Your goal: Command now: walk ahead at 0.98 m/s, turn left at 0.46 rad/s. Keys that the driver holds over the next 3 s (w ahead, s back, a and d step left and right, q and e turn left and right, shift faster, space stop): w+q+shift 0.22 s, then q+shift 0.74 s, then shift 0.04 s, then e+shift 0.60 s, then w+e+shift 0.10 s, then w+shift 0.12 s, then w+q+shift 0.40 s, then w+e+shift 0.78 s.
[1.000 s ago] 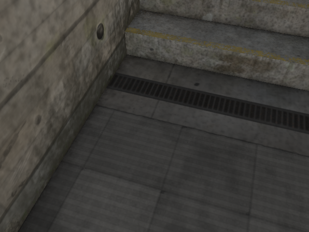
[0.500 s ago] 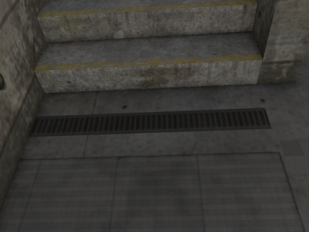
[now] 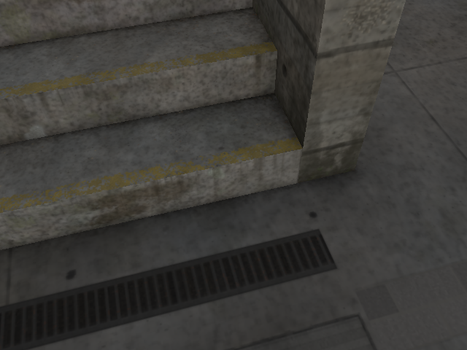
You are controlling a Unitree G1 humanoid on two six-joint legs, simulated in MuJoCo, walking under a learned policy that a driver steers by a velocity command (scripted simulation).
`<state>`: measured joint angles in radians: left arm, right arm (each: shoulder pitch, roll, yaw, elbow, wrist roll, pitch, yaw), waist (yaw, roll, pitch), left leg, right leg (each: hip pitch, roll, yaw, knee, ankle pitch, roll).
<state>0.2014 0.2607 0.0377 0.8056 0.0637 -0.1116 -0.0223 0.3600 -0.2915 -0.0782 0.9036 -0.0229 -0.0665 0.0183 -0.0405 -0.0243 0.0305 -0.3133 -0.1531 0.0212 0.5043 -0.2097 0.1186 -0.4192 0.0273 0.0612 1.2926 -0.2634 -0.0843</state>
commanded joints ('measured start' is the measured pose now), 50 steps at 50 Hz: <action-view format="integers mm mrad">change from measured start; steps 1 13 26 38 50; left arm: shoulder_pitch -21 -85 -56 110 -117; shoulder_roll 40 153 91 177 119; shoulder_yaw -16 -5 22 34 30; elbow -125 -210 -87 -135 -186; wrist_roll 26 -20 -67 -26 -71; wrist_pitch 6 -18 -12 100 93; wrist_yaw -6 33 31 45 79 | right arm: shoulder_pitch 50 111 -154 -133 -269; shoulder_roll -50 -203 -2 -231 -184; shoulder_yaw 2 -52 14 -60 -53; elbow -28 -62 -256 -328 -361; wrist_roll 13 26 -12 19 73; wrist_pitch -38 -33 78 96 88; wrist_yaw -4 -6 57 -6 -59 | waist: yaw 67 89 -29 3 36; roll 31 74 -128 37 92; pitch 24 -143 -56 -201 -120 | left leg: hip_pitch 92 135 -226 306 63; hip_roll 274 156 206 414 219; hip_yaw -521 -360 1 -590 -604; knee -320 150 326 -183 -207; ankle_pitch -113 746 128 314 -114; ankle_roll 194 -6 -82 245 89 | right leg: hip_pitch -250 377 214 -244 -96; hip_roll -100 -8 -306 -94 12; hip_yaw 40 -54 -197 18 125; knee -113 -852 -999 61 -496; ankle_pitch -39 219 678 -247 -53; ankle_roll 52 61 -6 141 157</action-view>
